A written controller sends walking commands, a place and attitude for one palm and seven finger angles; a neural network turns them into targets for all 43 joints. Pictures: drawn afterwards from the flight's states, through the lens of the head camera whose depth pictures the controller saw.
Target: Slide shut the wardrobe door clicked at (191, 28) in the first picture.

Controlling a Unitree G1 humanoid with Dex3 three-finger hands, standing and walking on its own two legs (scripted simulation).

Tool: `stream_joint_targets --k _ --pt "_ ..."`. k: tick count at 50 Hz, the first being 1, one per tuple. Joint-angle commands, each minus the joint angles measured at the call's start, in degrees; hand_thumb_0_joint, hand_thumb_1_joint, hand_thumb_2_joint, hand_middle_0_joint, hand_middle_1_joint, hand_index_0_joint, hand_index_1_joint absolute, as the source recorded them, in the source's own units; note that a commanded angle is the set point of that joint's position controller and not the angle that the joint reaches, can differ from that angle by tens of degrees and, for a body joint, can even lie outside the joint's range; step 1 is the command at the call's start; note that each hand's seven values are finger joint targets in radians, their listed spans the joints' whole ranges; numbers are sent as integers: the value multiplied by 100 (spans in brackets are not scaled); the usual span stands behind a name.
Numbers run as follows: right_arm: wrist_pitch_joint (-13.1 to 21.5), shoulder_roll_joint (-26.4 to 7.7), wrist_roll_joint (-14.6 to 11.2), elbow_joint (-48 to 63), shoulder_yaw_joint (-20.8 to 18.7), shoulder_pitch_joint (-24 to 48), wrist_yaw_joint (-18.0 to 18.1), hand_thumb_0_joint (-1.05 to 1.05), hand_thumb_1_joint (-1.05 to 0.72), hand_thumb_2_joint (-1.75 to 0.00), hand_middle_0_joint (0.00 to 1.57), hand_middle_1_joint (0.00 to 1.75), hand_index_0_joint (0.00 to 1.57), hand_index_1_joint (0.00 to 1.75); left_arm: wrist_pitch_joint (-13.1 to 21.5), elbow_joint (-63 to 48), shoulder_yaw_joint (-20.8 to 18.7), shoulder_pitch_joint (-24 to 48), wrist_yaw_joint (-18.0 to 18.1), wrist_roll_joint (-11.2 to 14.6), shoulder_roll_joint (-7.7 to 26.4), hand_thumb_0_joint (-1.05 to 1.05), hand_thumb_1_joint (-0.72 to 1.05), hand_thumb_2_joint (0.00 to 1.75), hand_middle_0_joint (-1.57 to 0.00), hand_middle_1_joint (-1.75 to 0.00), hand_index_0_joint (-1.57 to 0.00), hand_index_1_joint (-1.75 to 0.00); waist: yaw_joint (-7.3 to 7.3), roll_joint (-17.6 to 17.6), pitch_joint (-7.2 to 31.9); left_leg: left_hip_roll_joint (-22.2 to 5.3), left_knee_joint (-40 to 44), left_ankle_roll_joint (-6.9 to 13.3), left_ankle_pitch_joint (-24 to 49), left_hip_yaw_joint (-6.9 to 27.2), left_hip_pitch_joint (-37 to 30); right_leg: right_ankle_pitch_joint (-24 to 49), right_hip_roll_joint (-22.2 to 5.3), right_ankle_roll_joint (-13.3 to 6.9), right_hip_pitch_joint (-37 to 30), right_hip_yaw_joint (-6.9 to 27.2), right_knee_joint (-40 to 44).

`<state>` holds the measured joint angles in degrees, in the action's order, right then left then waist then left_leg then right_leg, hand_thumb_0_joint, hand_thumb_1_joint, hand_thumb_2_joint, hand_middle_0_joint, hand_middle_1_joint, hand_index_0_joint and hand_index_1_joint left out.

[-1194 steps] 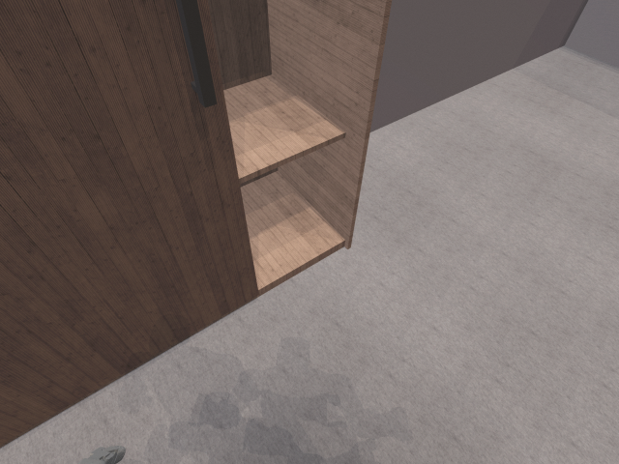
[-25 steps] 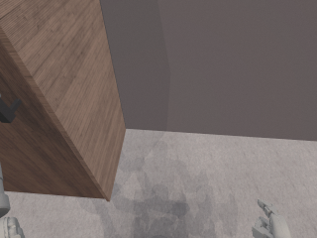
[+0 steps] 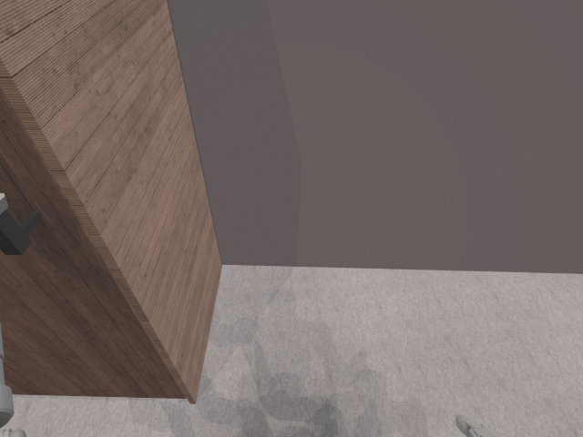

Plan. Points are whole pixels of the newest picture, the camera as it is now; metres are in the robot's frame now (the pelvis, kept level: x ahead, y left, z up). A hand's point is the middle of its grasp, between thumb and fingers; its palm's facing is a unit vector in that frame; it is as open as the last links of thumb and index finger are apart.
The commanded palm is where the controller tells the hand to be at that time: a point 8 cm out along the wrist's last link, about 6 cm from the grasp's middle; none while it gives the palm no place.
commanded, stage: stop walking and hold the door there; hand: left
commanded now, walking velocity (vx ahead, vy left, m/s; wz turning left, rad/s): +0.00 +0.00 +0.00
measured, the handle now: out of the picture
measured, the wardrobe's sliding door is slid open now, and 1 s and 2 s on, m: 0.00 0.00 0.00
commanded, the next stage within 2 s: none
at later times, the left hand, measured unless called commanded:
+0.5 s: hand out of the picture +0.31 +0.38 +0.20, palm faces +0.65 -0.72 -0.23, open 6.9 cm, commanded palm +0.26 +0.40 +0.19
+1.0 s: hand out of the picture +0.31 +0.39 +0.19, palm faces +0.35 -0.93 -0.10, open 6.8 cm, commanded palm +0.27 +0.41 +0.19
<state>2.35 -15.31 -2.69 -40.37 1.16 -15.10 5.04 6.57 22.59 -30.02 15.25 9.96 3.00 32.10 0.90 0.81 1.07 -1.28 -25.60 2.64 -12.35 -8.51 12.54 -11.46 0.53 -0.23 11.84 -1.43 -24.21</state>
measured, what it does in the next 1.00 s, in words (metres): steps to the left: right foot, then left foot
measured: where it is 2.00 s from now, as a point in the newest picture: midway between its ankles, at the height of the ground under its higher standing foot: outside the picture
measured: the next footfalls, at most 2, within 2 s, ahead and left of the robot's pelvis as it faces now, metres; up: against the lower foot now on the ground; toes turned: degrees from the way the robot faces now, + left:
right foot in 0.80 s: -0.05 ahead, -0.07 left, +0.00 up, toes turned -9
left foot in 0.96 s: +0.00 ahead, +0.34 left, +0.00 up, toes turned +1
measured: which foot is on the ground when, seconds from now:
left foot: down 0.00-0.78, up 0.80-0.94, down 0.96-1.00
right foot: down 0.00-0.54, up 0.56-0.78, down 0.80-0.94, up 0.96-1.00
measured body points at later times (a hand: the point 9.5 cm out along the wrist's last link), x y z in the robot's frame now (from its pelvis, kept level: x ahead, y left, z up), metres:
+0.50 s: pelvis -0.02 +0.03 -0.01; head +0.00 +0.03 +0.44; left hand +0.27 +0.42 +0.21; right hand +0.17 -0.24 -0.10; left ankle +0.02 +0.09 -0.74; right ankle +0.02 -0.11 -0.74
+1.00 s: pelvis -0.07 +0.17 -0.04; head -0.01 +0.18 +0.41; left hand +0.28 +0.44 +0.20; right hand +0.10 -0.09 -0.14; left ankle -0.03 +0.34 -0.75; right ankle -0.10 -0.03 -0.72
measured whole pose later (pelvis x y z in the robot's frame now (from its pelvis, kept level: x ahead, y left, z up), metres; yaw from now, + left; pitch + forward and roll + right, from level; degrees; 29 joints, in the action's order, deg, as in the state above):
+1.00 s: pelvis -0.07 +0.17 -0.04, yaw +1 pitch -1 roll +0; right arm 2.1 -14.3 -1.9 -38.2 -0.4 -5.9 3.6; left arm 6.8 -0.8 -16.4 25.1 8.0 4.9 21.5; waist -0.5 -1.3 -10.2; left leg -3.7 -43.7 -2.7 -16.6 3.9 23.2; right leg -29.7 -9.9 3.2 21.8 0.8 -55.5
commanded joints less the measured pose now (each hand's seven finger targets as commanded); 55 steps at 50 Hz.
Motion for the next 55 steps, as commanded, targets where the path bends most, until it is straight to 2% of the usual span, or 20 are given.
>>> stream_joint_targets --k 1,16,23,25,28,33,36,37,38,39,40,41,42,44,46,47,48,49,50,55 --pt "263 -873 -13 860 -336 723 93 0 -90 -90 20 30 20 30 334 -1329 196 1347 -101 -131 1438 0 90 90 -45 -140 -45 -140 -71 530 752 -891 766 -108 94 1031 -507 437 -371 31 156 461 258" --pt "-115 -917 -27 1049 -445 900 77 0 -90 -90 20 30 20 30 238 -1570 -10 1003 -70 -117 1548 0 90 90 -45 -140 -45 -140 -88 250 1213 -552 -467 -297 1895 740 -585 3133 -1083 -185 -97 1062 68" --pt "-283 -837 -68 1075 -413 1041 55 0 -90 -90 20 30 20 30 171 -1539 73 1424 -16 -121 1527 0 90 90 -45 -140 -45 -140 -116 -882 1050 -261 -763 -315 -295 1051 104 2201 -2063 -460 133 1373 197" --pt "-247 -864 -71 1083 -400 1145 34 0 -90 -90 20 30 20 30 222 -1763 297 1523 -43 -122 1291 0 90 90 -45 -140 -45 -140 -159 -465 1017 -502 -106 -207 511 1239 -406 1002 -1635 -203 643 839 -136" --pt "-136 -833 -31 1294 -346 1299 38 0 -90 -90 20 30 20 30 405 -2377 645 1721 -96 -82 1037 0 90 90 -45 -140 -45 -140 -64 1538 1095 -1543 1377 31 502 2449 -324 -2006 -199 87 1096 5 -2950" --pt "144 -788 9 1013 -402 1232 -32 0 -90 -90 20 30 20 30 306 -2569 1065 1905 -151 -51 633 0 90 90 -45 -140 -45 -140 -20 754 1111 -941 1037 -187 1114 1265 -696 -1677 -303 181 1017 -325 -3156" --pt "244 -752 103 1156 -380 1495 -112 0 -90 -90 20 30 20 30 207 -2777 1059 1983 -132 64 649 0 90 90 -45 -140 -45 -140 217 1473 941 -406 1314 -1190 1476 499 17 -1864 -121 32 -422 -1065 -1471" --pt "279 -719 145 1170 -378 1581 -207 0 -90 -90 20 30 20 30 206 -2786 999 1803 -114 96 681 0 90 90 -45 -140 -45 -140 407 1331 1054 -129 482 -1513 1878 398 562 -1579 -259 -194 -1324 -1097 -400" --pt "242 -791 113 1030 -417 1448 -307 0 -90 -90 20 30 20 30 281 -2650 807 1700 -84 30 902 0 90 90 -45 -140 -45 -140 561 -115 1138 299 -2067 -1529 529 548 910 -274 -1389 -691 -1550 -262 973" --pt "159 -846 -4 976 -382 1347 -336 0 -90 -90 20 30 20 30 419 -2491 962 1974 -109 -64 868 0 90 90 -45 -140 -45 -140 365 -2252 529 173 -5139 -882 -2365 2042 2168 743 -3648 -1473 -709 2570 965" --pt "224 -702 61 931 -297 1285 -279 0 -90 -90 20 30 20 30 327 -2235 1077 2368 -106 79 507 0 90 90 -45 -140 -45 -140 45 -1330 385 -164 -5798 -591 -1970 2726 2344 1972 -4010 -1347 -145 2277 562" --pt "259 -435 165 816 -179 1110 -346 0 -90 -90 20 30 20 30 398 -2764 1510 2867 -197 -44 166 0 90 90 -45 -140 -45 -140 -197 -638 850 -332 -5266 -585 -1736 2629 2254 2555 -3589 -1157 -636 1601 -8" --pt "219 -602 95 808 -331 958 -338 0 -90 -90 20 30 20 30 531 -2994 684 3067 -138 -37 977 0 90 90 -45 -140 -45 -140 -128 -1272 1088 -405 -4610 -595 -1869 2159 2195 2868 -3346 -988 -795 1261 -280" --pt "90 -366 38 893 -243 1416 -164 0 -90 -90 20 30 20 30 526 -3356 1025 3009 -183 -39 439 0 90 90 -45 -140 -45 -140 -136 -1147 921 -365 -2335 -367 -1852 1368 905 2974 -2638 -540 -348 271 -805" --pt "44 -459 27 926 -259 1419 -19 0 -90 -90 20 30 20 30 465 -3696 1135 2623 -236 81 362 0 90 90 -45 -140 -45 -140 -395 498 905 152 -167 -424 192 463 -872 1166 -1376 18 619 -695 -2346" --pt "151 -708 54 1144 -332 1491 -41 0 -90 -90 20 30 20 30 597 -4455 1226 3030 -257 123 262 0 90 90 -45 -140 -45 -140 -294 2502 1223 -1232 215 186 2006 2367 -1415 -1560 -504 314 1782 -656 -3765" --pt "250 -575 87 1139 -294 1444 -106 0 -90 -90 20 30 20 30 759 -4860 1537 3635 -308 81 -24 0 90 90 -45 -140 -45 -140 -272 2552 1561 -1638 408 611 2085 3189 -1038 -2759 -92 159 1632 -108 -4560" --pt "364 -486 46 910 -384 1209 -160 0 -90 -90 20 30 20 30 724 -4199 1908 3331 -414 97 -642 0 90 90 -45 -140 -45 -140 -347 1301 1333 -1663 520 715 977 3217 -792 -2366 -39 181 1664 77 -4492" --pt "442 -417 50 891 -373 1240 -150 0 -90 -90 20 30 20 30 621 -4200 1880 3151 -418 118 -588 0 90 90 -45 -140 -45 -140 -291 1379 1359 -1573 461 789 856 3189 -783 -2116 -147 243 1666 270 -4088" --pt "511 -332 61 882 -201 1293 -278 0 -90 -90 20 30 20 30 531 -4458 1810 3362 -345 -4 -409 0 90 90 -45 -140 -45 -140 -109 1283 1760 -1050 -795 184 2573 1581 -942 28 -12 97 -467 76 -162"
